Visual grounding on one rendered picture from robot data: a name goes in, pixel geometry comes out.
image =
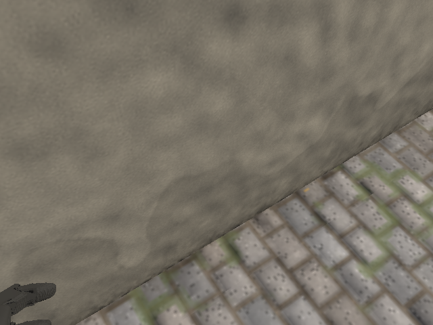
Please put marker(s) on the left robot hand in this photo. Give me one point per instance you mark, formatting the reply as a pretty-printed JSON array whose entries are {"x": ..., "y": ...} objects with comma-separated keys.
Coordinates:
[{"x": 16, "y": 298}]

